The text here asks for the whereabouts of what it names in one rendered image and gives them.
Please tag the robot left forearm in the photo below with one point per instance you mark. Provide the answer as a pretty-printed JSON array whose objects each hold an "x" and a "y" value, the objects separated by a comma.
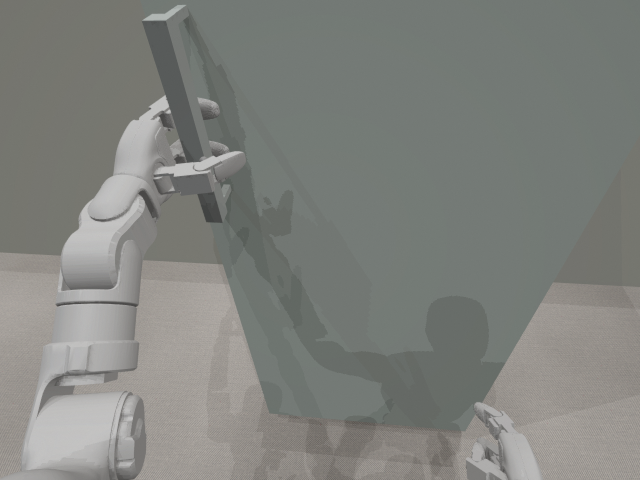
[{"x": 98, "y": 292}]

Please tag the robot right hand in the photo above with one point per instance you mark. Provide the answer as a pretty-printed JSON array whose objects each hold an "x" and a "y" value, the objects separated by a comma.
[{"x": 512, "y": 459}]

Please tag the fridge door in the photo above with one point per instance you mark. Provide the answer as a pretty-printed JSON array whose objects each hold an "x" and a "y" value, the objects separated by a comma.
[{"x": 417, "y": 173}]

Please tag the handle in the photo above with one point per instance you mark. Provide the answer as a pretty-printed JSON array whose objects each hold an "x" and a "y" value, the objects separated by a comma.
[{"x": 168, "y": 51}]

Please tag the robot left hand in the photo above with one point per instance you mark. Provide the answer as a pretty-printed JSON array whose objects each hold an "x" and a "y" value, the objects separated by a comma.
[{"x": 143, "y": 152}]

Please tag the robot left upper arm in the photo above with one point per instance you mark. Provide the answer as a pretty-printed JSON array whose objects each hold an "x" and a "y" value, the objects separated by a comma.
[{"x": 92, "y": 436}]

